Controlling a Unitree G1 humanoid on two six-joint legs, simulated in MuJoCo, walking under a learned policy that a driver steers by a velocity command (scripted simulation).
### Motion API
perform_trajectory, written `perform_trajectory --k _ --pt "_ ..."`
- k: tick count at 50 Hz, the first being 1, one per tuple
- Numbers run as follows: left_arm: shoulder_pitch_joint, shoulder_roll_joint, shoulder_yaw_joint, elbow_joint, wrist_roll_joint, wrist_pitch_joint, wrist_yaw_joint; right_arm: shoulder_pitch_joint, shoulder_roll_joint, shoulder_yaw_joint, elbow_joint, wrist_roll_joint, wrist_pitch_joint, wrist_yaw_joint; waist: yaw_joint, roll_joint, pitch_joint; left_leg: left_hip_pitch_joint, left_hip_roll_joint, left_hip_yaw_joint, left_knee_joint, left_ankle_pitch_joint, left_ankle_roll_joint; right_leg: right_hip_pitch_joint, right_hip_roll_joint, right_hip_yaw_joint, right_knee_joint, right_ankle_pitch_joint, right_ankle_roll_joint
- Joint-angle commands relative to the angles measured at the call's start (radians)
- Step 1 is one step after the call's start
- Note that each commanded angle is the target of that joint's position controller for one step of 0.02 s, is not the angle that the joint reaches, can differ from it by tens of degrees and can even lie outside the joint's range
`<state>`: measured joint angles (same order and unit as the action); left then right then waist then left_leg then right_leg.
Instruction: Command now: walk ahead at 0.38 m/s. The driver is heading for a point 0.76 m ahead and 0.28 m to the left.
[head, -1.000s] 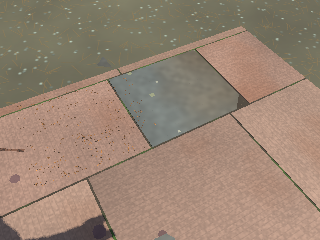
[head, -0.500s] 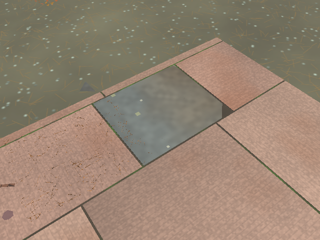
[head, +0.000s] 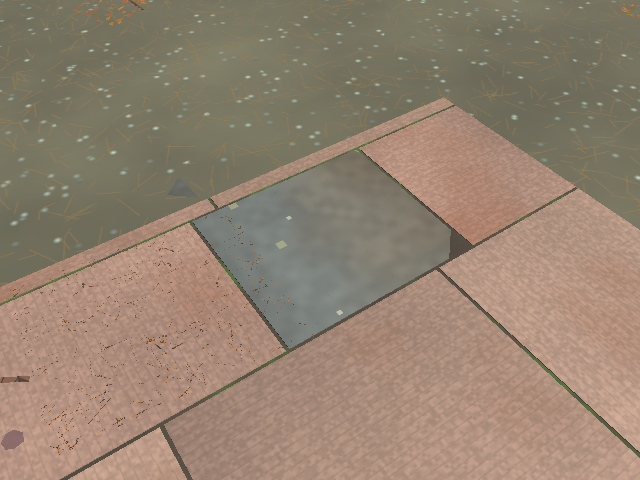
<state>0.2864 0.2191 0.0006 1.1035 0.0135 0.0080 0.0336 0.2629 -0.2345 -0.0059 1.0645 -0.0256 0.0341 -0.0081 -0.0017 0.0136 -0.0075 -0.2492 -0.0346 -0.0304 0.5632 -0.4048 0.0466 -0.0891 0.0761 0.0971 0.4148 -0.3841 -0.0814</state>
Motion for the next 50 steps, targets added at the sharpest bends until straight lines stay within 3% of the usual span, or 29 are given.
perform_trajectory --k 1,3,5,7,8,9,10,11,12,13,14,17,22,26,28,29,31,32,33,34,35,36,37,38,40,42,47,49,50 --pt "0.104 0.177 0.055 -0.012 0.009 -0.021 -0.003 -0.228 -0.102 -0.024 -0.146 -0.008 -0.038 0.015 0.083 -0.157 0.227 -0.417 0.061 0.030 0.268 -0.005 0.001 -0.012 -0.376 0.482 -0.352 -0.427 -0.201" --pt "0.063 0.181 0.066 -0.033 0.007 -0.053 -0.008 -0.188 -0.120 -0.038 -0.151 -0.008 -0.066 0.033 0.035 -0.100 0.143 -0.432 0.098 0.012 0.284 0.049 -0.010 0.074 -0.346 0.384 -0.323 -0.248 -0.178" --pt "0.009 0.183 0.074 -0.057 -0.005 -0.076 -0.010 -0.165 -0.109 -0.043 -0.160 0.004 -0.079 0.047 0.001 -0.132 0.101 -0.269 0.088 0.041 0.174 0.074 -0.009 -0.007 -0.280 0.254 -0.322 -0.177 -0.137" --pt "-0.022 0.193 0.081 -0.070 -0.004 -0.084 -0.015 -0.115 -0.089 -0.045 -0.162 0.015 -0.074 0.049 -0.035 -0.169 0.123 -0.041 0.063 0.097 0.042 0.054 0.003 -0.184 -0.255 0.180 -0.304 -0.193 -0.124" --pt "-0.038 0.189 0.084 -0.075 -0.006 -0.083 -0.018 -0.033 -0.082 -0.048 -0.139 0.018 -0.072 0.045 -0.075 -0.135 0.135 0.107 0.040 0.146 -0.028 0.115 0.004 -0.286 -0.242 0.152 -0.253 -0.207 -0.121" --pt "-0.043 0.184 0.084 -0.081 -0.002 -0.084 -0.020 0.072 -0.096 -0.060 -0.104 0.014 -0.073 0.035 -0.118 -0.066 0.118 0.265 0.000 0.181 -0.056 0.105 0.003 -0.382 -0.217 0.127 -0.156 -0.168 -0.120" --pt "-0.054 0.162 0.076 -0.094 0.012 -0.093 -0.026 0.244 -0.139 -0.080 -0.054 0.007 -0.088 0.021 -0.194 0.062 0.052 0.476 0.027 0.109 -0.088 0.024 0.016 -0.494 -0.155 0.058 0.109 -0.036 -0.106" --pt "-0.094 0.045 0.046 -0.159 0.009 -0.109 -0.034 0.405 -0.257 -0.104 -0.030 -0.021 -0.104 0.006 -0.238 0.374 -0.045 0.580 0.330 -0.387 -0.319 -0.418 0.085 -0.655 -0.023 -0.093 0.570 -0.062 -0.052" --pt "-0.116 0.055 0.049 -0.191 0.010 -0.115 -0.046 0.328 -0.199 -0.082 -0.030 -0.021 -0.101 0.010 -0.148 0.298 0.012 0.462 0.423 -0.759 -0.481 -0.604 0.137 -0.800 0.013 0.001 0.767 -0.064 -0.064" --pt "-0.150 0.088 0.053 -0.210 0.015 -0.114 -0.056 0.177 -0.183 -0.077 -0.079 -0.013 -0.103 0.013 -0.077 0.145 0.101 0.363 0.433 -0.671 -0.451 -0.551 0.147 -0.854 -0.088 0.020 0.848 0.056 -0.074" --pt "-0.146 0.115 0.058 -0.199 0.021 -0.115 -0.071 0.112 -0.155 -0.072 -0.105 -0.006 -0.113 0.020 -0.049 0.033 0.091 0.300 0.378 -0.529 -0.423 -0.404 0.140 -0.800 -0.141 0.008 0.829 0.153 -0.062" --pt "-0.117 0.094 0.055 -0.191 0.044 -0.088 -0.094 0.119 -0.112 -0.053 -0.093 0.001 -0.136 0.017 0.001 0.056 0.086 0.200 0.268 -0.307 -0.485 -0.196 0.112 -0.696 -0.187 -0.050 0.763 0.224 -0.003" --pt "-0.345 0.077 0.041 -0.292 0.027 -0.061 -0.098 0.249 -0.089 -0.045 -0.057 0.009 -0.154 0.018 -0.041 0.013 0.181 0.202 0.207 -0.132 -0.554 0.128 0.131 -0.795 -0.177 -0.145 0.592 0.342 0.034" --pt "-0.489 0.043 0.017 -0.366 0.014 -0.064 -0.103 0.289 -0.078 -0.036 -0.043 0.015 -0.166 0.007 -0.060 0.032 0.213 0.213 0.206 -0.032 -0.631 0.478 0.127 -0.648 -0.140 -0.223 0.300 0.431 0.012" --pt "-0.494 0.047 0.014 -0.382 0.011 -0.066 -0.096 0.291 -0.095 -0.036 -0.033 0.019 -0.166 0.004 -0.046 0.034 0.184 0.301 0.214 0.025 -0.598 0.759 0.114 -0.567 -0.105 -0.254 0.217 0.419 -0.026" --pt "-0.475 0.055 0.017 -0.390 0.009 -0.069 -0.087 0.283 -0.110 -0.036 -0.034 0.016 -0.167 0.004 -0.025 0.060 0.150 0.327 0.228 0.027 -0.526 1.010 0.112 -0.485 -0.075 -0.252 0.197 0.393 -0.043" --pt "-0.301 0.120 0.040 -0.360 0.007 -0.074 -0.062 0.266 -0.164 -0.047 -0.031 0.003 -0.156 -0.005 0.072 0.119 0.010 0.388 0.252 0.016 -0.269 1.416 0.101 -0.272 -0.007 -0.230 0.208 0.273 -0.069" --pt "-0.102 0.168 0.061 -0.307 0.003 -0.077 -0.044 0.243 -0.194 -0.056 -0.033 -0.005 -0.144 -0.011 0.161 0.136 -0.094 0.348 0.253 0.004 -0.040 1.415 0.098 -0.069 0.009 -0.202 0.195 0.191 -0.079" --pt "0.115 0.213 0.083 -0.248 0.012 -0.084 -0.026 0.194 -0.191 -0.059 -0.048 -0.006 -0.138 -0.010 0.265 0.107 -0.180 0.176 0.212 0.012 0.247 1.187 0.093 0.205 -0.065 -0.137 0.136 0.174 -0.089" --pt "0.218 0.306 0.108 -0.235 0.055 -0.092 -0.011 0.254 -0.043 -0.030 -0.089 0.009 -0.139 0.007 0.204 -0.086 -0.321 -0.141 0.101 0.020 0.630 0.512 0.092 0.492 -0.361 0.218 0.098 -0.259 -0.119" --pt "0.188 0.294 0.111 -0.239 0.057 -0.093 -0.032 0.316 -0.011 -0.029 -0.108 0.059 -0.149 0.017 0.128 -0.231 -0.422 -0.372 -0.014 -0.066 0.867 -0.026 0.097 0.560 -0.532 0.728 -0.127 -0.529 -0.174" --pt "0.067 0.227 0.104 -0.243 0.042 -0.095 -0.041 0.188 -0.105 -0.053 -0.131 0.050 -0.143 0.007 0.105 -0.127 -0.236 -0.454 0.057 -0.080 0.891 0.091 0.120 0.400 -0.468 0.631 -0.193 -0.540 -0.132" --pt "-0.002 0.150 0.087 -0.246 0.035 -0.106 -0.043 0.124 -0.100 -0.054 -0.148 0.043 -0.140 0.011 0.080 -0.046 -0.102 -0.451 0.104 -0.061 0.843 0.179 0.118 0.228 -0.454 0.447 -0.203 -0.346 -0.115" --pt "-0.030 0.113 0.079 -0.237 0.037 -0.116 -0.043 0.107 -0.073 -0.052 -0.146 0.033 -0.129 0.018 0.049 0.002 -0.032 -0.411 0.134 -0.056 0.805 0.196 0.116 0.099 -0.422 0.322 -0.229 -0.189 -0.092" --pt "-0.012 0.059 0.061 -0.196 0.026 -0.127 -0.038 0.114 -0.018 -0.049 -0.169 0.001 -0.093 0.039 -0.015 -0.045 0.034 -0.362 0.171 -0.053 0.771 0.197 0.096 -0.055 -0.375 0.119 -0.260 -0.057 -0.045" --pt "0.012 0.053 0.060 -0.168 0.000 -0.142 -0.040 0.043 0.006 -0.046 -0.215 -0.001 -0.063 0.052 -0.035 -0.061 0.091 -0.429 0.199 -0.033 0.753 0.224 0.078 -0.092 -0.347 -0.027 -0.296 0.047 -0.011" --pt "0.049 0.064 0.054 -0.160 0.010 -0.165 -0.044 -0.174 -0.009 -0.030 -0.320 0.012 -0.050 0.076 -0.029 -0.051 0.173 -0.449 0.157 0.107 0.485 0.484 0.082 -0.134 -0.236 -0.337 -0.344 0.453 0.049" --pt "0.088 0.093 0.053 -0.154 0.002 -0.165 -0.029 -0.251 -0.024 -0.025 -0.351 0.009 -0.055 0.085 -0.019 -0.022 0.196 -0.406 0.120 0.182 0.300 0.522 0.098 -0.070 -0.232 -0.395 -0.349 0.675 0.066" --pt "0.113 0.104 0.050 -0.148 0.000 -0.163 -0.020 -0.269 -0.021 -0.021 -0.358 -0.001 -0.063 0.087 -0.019 -0.010 0.206 -0.357 0.081 0.216 0.211 0.549 0.104 -0.036 -0.240 -0.405 -0.313 0.907 0.067"
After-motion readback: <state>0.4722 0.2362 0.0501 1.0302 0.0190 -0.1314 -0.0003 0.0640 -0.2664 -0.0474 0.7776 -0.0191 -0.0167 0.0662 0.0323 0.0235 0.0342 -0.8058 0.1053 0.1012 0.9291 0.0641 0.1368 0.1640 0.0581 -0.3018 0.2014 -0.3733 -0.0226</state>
